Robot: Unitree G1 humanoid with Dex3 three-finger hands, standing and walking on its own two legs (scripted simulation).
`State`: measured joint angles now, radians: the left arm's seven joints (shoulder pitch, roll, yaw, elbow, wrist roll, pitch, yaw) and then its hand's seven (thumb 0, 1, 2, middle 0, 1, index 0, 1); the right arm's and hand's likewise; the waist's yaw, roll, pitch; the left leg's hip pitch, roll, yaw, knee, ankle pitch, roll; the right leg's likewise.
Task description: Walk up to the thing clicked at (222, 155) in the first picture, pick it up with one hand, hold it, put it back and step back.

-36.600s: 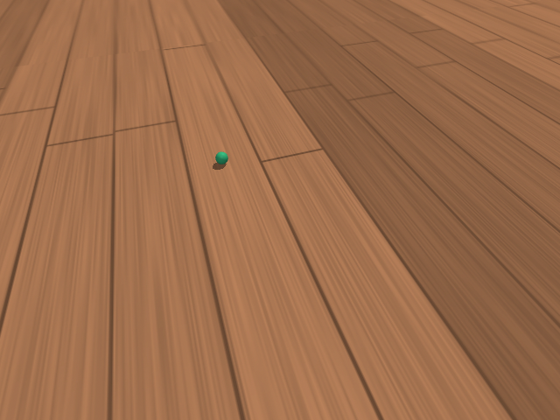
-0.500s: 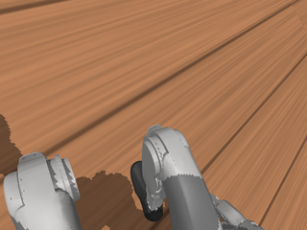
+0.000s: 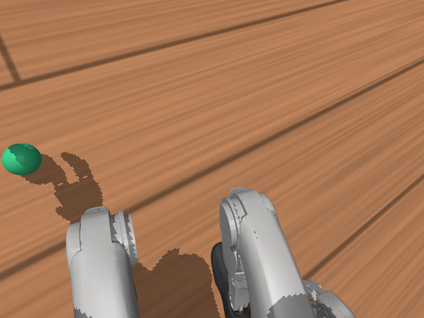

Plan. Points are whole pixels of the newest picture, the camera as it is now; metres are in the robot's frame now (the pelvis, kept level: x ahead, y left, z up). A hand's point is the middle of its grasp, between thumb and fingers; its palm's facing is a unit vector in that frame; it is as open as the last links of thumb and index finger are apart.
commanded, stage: withdraw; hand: left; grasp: from above
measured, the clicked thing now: (22, 159) +0.44 +0.37 -0.28
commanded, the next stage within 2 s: home in 0.48 s
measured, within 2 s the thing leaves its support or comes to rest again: neither
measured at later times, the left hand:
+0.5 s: hand out of the picture +0.41 +0.36 -0.13, palm faces -0.44 -0.12 -0.89, open 14.0 cm
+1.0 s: hand out of the picture +0.37 +0.36 -0.04, palm faces -0.31 -0.47 -0.83, open 10.8 cm
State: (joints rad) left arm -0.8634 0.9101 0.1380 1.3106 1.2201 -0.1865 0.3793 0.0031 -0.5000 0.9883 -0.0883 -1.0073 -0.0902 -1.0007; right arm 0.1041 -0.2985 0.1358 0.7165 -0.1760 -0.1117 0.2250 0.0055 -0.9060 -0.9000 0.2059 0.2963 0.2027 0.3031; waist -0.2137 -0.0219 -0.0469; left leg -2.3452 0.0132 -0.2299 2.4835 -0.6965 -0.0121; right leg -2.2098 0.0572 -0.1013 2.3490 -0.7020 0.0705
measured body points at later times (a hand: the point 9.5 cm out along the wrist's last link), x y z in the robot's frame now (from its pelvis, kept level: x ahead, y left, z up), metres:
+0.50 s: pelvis -0.01 -0.01 +0.02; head +0.21 +0.10 +0.39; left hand +0.43 +0.37 -0.07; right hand +0.07 -0.28 -0.07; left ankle +0.07 +0.13 -0.28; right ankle +0.11 -0.13 -0.28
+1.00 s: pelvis +0.00 +0.00 +0.08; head +0.21 +0.07 +0.48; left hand +0.38 +0.38 +0.01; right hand +0.10 -0.26 -0.04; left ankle +0.07 +0.13 -0.28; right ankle +0.11 -0.13 -0.28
